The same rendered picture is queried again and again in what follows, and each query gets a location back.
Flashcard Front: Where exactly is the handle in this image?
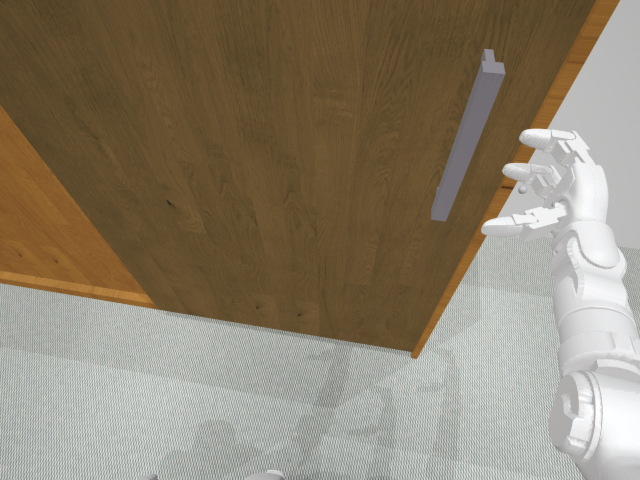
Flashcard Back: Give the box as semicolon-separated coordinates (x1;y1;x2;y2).
431;49;505;222

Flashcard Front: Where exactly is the right robot hand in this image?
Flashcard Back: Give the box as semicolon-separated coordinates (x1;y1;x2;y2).
481;129;608;243

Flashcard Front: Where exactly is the wardrobe door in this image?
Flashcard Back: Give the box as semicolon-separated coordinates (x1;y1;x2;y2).
0;0;596;352
0;105;146;294

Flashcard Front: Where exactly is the robot right upper arm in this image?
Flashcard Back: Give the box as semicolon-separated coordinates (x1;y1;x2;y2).
548;370;640;480

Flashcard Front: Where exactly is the robot right forearm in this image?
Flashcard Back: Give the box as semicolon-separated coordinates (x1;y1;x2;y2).
550;220;640;383

